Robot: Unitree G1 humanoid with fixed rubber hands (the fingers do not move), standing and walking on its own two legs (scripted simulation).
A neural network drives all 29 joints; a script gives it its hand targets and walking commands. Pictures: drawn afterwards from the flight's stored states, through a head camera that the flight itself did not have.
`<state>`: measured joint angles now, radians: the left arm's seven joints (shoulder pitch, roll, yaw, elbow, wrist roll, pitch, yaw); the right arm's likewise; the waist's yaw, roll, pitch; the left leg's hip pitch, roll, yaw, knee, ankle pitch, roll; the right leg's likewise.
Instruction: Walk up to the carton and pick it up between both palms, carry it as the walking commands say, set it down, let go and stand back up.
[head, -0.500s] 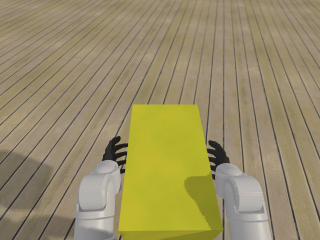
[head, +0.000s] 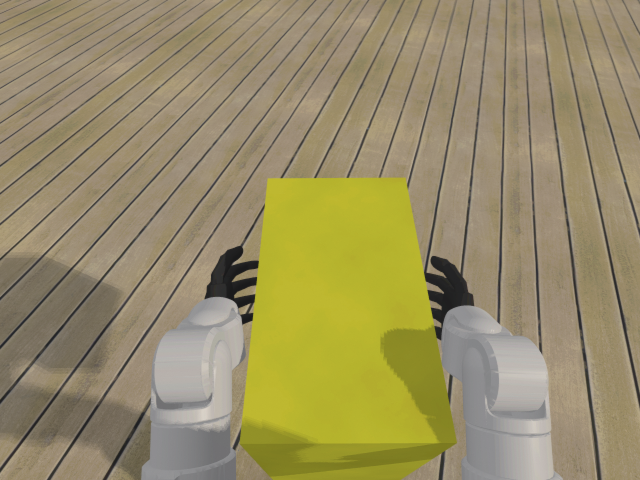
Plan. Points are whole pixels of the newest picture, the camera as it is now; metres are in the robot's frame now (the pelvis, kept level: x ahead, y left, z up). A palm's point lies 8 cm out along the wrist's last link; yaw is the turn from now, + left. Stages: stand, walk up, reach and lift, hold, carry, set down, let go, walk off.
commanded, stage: carry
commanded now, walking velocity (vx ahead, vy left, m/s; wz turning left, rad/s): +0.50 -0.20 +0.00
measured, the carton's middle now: (336, 337) +0.30 +0.01 +0.01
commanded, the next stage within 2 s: none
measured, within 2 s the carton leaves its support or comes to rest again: neither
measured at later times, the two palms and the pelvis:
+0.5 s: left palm (337, 161) +0.57 +0.01 +0.08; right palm (500, 175) +0.56 -0.24 +0.07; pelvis +0.27 -0.12 +0.01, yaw +2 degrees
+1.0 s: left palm (385, 66) +0.86 -0.08 +0.10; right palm (513, 77) +0.85 -0.34 +0.09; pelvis +0.57 -0.21 +0.00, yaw +0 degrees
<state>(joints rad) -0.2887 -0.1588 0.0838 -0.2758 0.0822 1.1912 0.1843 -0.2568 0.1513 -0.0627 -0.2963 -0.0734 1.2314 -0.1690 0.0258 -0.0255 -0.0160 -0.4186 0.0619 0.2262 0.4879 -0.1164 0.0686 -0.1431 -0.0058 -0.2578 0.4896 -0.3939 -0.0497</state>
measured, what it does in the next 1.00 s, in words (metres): walks ahead: right foot, then left foot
